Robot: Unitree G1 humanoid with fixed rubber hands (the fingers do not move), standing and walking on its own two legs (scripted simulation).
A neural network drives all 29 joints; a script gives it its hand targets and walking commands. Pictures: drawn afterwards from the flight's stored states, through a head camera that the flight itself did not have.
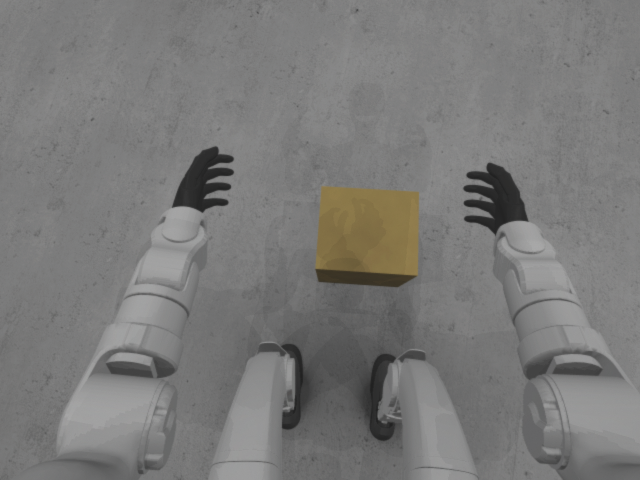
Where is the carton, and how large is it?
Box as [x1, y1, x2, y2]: [315, 186, 418, 286]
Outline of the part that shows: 321,186 315,266 319,281 398,286 417,275 418,192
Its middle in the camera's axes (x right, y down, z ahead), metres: +0.10 +0.01 +0.95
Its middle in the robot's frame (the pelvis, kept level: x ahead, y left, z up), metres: +0.49 -0.06 -0.55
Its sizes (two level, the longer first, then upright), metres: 0.218 0.188 0.246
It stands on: the floor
